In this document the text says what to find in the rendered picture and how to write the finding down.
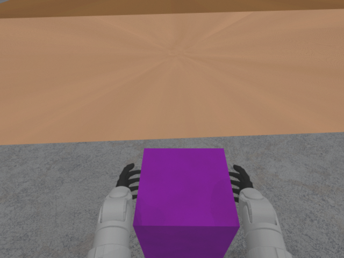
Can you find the robot right hand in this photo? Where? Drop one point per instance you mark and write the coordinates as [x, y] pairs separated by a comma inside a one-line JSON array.
[[243, 178]]

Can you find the robot right forearm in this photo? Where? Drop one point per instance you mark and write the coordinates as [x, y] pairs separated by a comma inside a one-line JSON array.
[[262, 230]]

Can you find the robot left hand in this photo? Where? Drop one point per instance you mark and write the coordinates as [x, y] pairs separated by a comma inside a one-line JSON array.
[[124, 178]]

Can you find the carton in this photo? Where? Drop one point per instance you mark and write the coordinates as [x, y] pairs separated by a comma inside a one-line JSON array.
[[185, 205]]

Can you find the robot left forearm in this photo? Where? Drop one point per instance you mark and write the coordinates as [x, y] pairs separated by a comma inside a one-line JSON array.
[[113, 228]]

